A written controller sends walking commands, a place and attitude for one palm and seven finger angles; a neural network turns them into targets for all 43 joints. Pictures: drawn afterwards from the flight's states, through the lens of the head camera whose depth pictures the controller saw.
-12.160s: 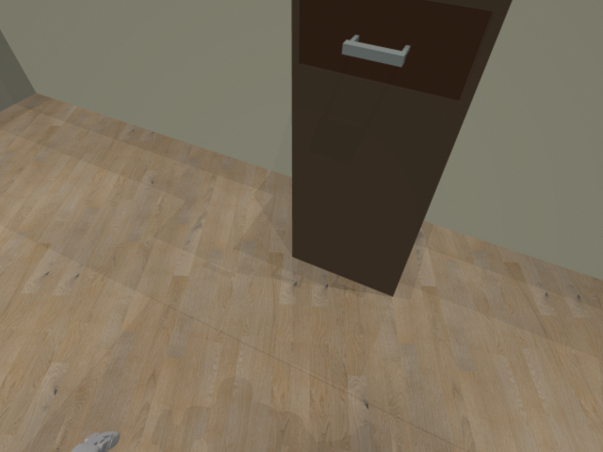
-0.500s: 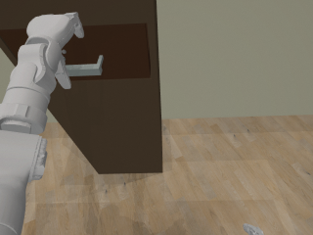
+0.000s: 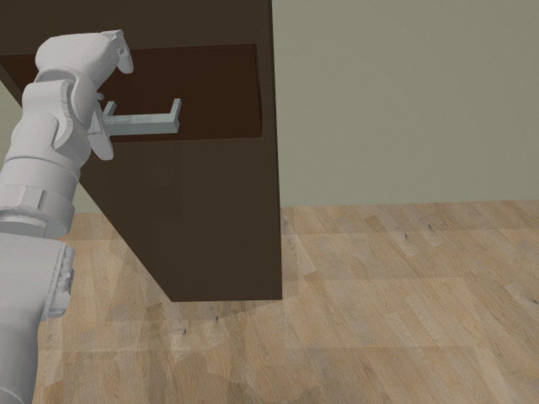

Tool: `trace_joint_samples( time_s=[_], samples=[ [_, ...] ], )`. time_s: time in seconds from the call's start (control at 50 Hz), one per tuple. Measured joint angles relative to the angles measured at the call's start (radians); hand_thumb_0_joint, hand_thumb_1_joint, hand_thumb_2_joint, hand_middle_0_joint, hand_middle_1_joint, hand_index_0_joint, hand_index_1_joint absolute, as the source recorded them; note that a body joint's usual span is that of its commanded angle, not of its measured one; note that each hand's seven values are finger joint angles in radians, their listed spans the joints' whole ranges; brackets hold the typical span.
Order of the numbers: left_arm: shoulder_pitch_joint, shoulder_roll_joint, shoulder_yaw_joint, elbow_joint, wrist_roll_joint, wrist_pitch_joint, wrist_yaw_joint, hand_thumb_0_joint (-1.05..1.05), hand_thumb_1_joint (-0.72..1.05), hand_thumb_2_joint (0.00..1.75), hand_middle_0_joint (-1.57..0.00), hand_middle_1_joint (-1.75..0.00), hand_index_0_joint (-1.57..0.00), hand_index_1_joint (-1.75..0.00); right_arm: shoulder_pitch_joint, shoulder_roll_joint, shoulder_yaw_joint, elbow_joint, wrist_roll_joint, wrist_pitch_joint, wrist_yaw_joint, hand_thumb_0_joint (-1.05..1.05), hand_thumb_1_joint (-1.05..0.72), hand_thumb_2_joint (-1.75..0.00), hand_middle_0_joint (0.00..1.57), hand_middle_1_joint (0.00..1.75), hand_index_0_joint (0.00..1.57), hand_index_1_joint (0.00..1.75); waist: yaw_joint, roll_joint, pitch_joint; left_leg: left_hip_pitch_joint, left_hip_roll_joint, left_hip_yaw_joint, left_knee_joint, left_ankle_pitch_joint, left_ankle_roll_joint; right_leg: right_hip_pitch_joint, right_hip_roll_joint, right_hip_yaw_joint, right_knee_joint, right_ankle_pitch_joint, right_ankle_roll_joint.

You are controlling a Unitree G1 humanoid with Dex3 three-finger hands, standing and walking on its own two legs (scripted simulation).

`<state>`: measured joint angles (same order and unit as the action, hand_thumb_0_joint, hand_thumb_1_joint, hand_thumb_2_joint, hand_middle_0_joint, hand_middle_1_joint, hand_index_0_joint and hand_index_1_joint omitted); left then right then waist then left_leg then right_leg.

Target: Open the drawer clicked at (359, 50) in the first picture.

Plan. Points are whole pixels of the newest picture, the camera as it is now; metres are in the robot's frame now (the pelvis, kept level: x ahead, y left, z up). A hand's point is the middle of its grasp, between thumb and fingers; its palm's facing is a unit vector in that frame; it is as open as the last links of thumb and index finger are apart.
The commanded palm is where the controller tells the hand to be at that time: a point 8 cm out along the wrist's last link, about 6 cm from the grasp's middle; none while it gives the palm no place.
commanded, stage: move the hooked fingers above the handle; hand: left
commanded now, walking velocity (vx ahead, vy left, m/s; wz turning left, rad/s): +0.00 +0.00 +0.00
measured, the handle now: (140, 115) +0.53 +0.22 +0.15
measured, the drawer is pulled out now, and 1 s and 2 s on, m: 0.00 0.00 0.00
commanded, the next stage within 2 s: lower the fingers behind the handle in 0.80 s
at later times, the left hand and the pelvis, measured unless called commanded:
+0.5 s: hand (114, 108) +0.47 +0.22 +0.21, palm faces -0.03 +0.02 -1.00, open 13.9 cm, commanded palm +0.46 +0.21 +0.27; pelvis +0.00 +0.00 +0.00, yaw +1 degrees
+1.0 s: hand (130, 122) +0.46 +0.20 +0.19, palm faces -0.10 +0.00 -1.00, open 13.9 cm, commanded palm +0.46 +0.22 +0.26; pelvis -0.01 +0.00 +0.00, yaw +1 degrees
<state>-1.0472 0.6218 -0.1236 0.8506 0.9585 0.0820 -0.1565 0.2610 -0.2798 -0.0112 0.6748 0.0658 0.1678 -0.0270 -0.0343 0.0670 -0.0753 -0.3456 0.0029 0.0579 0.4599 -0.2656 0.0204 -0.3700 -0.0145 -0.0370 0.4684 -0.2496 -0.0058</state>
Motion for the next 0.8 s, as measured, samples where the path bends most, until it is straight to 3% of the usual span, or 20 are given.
trace_joint_samples(
  time_s=[0.04, 0.1, 0.16, 0.22, 0.32, 0.42, 0.48, 0.54, 0.6, 0.66, 0.74, 0.8],
  samples=[
    [0.014, -0.008, -0.023, -0.026, -0.013, -0.007, -0.045, 0.0, -0.49, 0.3, -0.31, -1.2, -0.32, -1.2, -0.002, 0.0, 0.003, -0.004, 0.004, 0.002, -0.008, 0.01, -0.91, -0.9, 0.2, 0.3, 0.2, 0.3, 0.002, -0.003, 0.004, 0.006, -0.003, -0.006, 0.0, 0.0, 0.001, 0.009, -0.003, -0.006, 0.0, -0.002, 0.001],
    [0.046, -0.028, -0.037, -0.082, -0.038, -0.068, -0.085, 0.0, -0.49, 0.3, -0.31, -1.2, -0.32, -1.2, -0.007, 0.002, 0.002, -0.013, 0.003, -0.004, -0.02, 0.01, -0.91, -0.9, 0.2, 0.3, 0.2, 0.3, 0.005, -0.01, 0.01, 0.012, -0.006, -0.012, 0.004, -0.002, 0.003, 0.018, -0.007, -0.011, 0.002, -0.006, 0.002],
    [0.068, -0.051, -0.03, -0.117, -0.051, -0.141, -0.07, 0.0, -0.49, 0.3, -0.31, -1.2, -0.32, -1.2, -0.015, 0.004, -0.002, -0.022, -0.005, -0.017, -0.024, 0.01, -0.91, -0.9, 0.2, 0.3, 0.2, 0.3, 0.007, -0.016, 0.014, 0.009, -0.007, -0.012, 0.012, -0.006, 0.003, 0.015, -0.008, -0.011, 0.009, -0.009, 0.003],
    [0.063, -0.06, 0.0, -0.109, -0.039, -0.179, -0.012, 0.0, -0.49, 0.3, -0.32, -1.2, -0.32, -1.2, -0.027, 0.007, -0.002, -0.021, -0.014, -0.028, -0.02, 0.01, -0.91, -0.9, 0.2, 0.3, 0.2, 0.3, 0.005, -0.019, 0.012, -0.002, -0.007, -0.007, 0.017, -0.007, 0.003, 0.002, -0.007, -0.006, 0.014, -0.008, 0.003],
    [0.005, -0.034, 0.043, -0.02, 0.004, -0.106, 0.065, 0.0, -0.49, 0.3, -0.32, -1.2, -0.32, -1.2, -0.035, 0.011, 0.003, -0.01, -0.021, -0.027, -0.001, 0.01, -0.91, -0.9, 0.2, 0.3, 0.2, 0.3, 0.001, -0.013, 0.0, -0.018, -0.004, 0.003, 0.014, -0.004, 0.003, -0.019, -0.005, 0.004, 0.014, -0.002, 0.004],
    [-0.004, -0.012, -0.009, -0.018, 0.004, 0.004, 0.003, 0.0, -0.49, 0.3, -0.31, -1.2, -0.32, -1.2, -0.008, 0.008, 0.003, -0.01, -0.006, -0.002, 0.008, 0.01, -0.91, -0.9, 0.2, 0.3, 0.2, 0.3, 0.008, -0.002, -0.007, -0.011, -0.006, -0.001, 0.008, -0.001, 0.004, -0.01, -0.007, 0.0, 0.008, -0.002, 0.005],
    [0.03, -0.027, -0.05, -0.087, -0.024, -0.004, -0.057, 0.0, -0.49, 0.3, -0.31, -1.2, -0.32, -1.2, 0.006, 0.006, 0.002, -0.009, 0.001, 0.005, 0.0, 0.01, -0.91, -0.9, 0.2, 0.3, 0.2, 0.3, 0.012, -0.003, 0.001, 0.003, -0.01, -0.01, 0.008, -0.002, 0.005, 0.008, -0.01, -0.009, 0.008, -0.006, 0.005],
    [0.059, -0.061, -0.072, -0.138, -0.05, -0.06, -0.076, 0.0, -0.49, 0.3, -0.31, -1.2, -0.32, -1.2, 0.007, 0.004, 0.0, -0.006, 0.0, -0.003, -0.009, 0.01, -0.91, -0.9, 0.2, 0.3, 0.2, 0.3, 0.014, -0.007, 0.009, 0.009, -0.012, -0.016, 0.013, -0.004, 0.005, 0.015, -0.013, -0.015, 0.014, -0.011, 0.004],
    [0.073, -0.088, -0.051, -0.151, -0.056, -0.127, -0.042, 0.0, -0.49, 0.3, -0.31, -1.2, -0.32, -1.2, -0.005, 0.005, -0.001, -0.006, -0.008, -0.018, -0.014, 0.01, -0.91, -0.9, 0.2, 0.3, 0.2, 0.3, 0.01, -0.008, 0.015, 0.007, -0.011, -0.012, 0.017, -0.005, 0.004, 0.012, -0.011, -0.011, 0.018, -0.01, 0.003],
    [0.057, -0.09, -0.001, -0.108, -0.032, -0.152, 0.024, 0.0, -0.49, 0.3, -0.32, -1.2, -0.32, -1.2, -0.023, 0.008, 0.004, -0.004, -0.017, -0.029, -0.013, 0.01, -0.91, -0.9, 0.2, 0.3, 0.2, 0.3, 0.0, -0.007, 0.014, 0.0, -0.007, -0.003, 0.015, -0.002, 0.002, -0.001, -0.007, -0.001, 0.02, -0.005, 0.001],
    [-0.005, -0.047, 0.048, 0.011, 0.012, -0.089, 0.086, 0.01, -0.49, 0.3, -0.32, -1.2, -0.32, -1.2, -0.034, 0.012, 0.013, 0.0, -0.018, -0.029, -0.01, 0.01, -0.91, -0.9, 0.2, 0.3, 0.2, 0.3, -0.01, -0.003, 0.008, -0.005, 0.0, 0.009, 0.004, 0.005, -0.002, -0.014, 0.001, 0.01, 0.013, 0.005, -0.001],
    [-0.028, -0.003, 0.051, 0.064, 0.028, -0.023, 0.056, 0.01, -0.49, 0.3, -0.31, -1.2, -0.32, -1.2, -0.023, 0.01, 0.016, -0.006, -0.01, -0.017, -0.009, 0.01, -0.91, -0.9, 0.2, 0.3, 0.2, 0.3, -0.012, 0.001, 0.001, -0.004, 0.003, 0.011, -0.005, 0.01, -0.003, -0.014, 0.004, 0.013, 0.007, 0.008, -0.003]
  ],
)
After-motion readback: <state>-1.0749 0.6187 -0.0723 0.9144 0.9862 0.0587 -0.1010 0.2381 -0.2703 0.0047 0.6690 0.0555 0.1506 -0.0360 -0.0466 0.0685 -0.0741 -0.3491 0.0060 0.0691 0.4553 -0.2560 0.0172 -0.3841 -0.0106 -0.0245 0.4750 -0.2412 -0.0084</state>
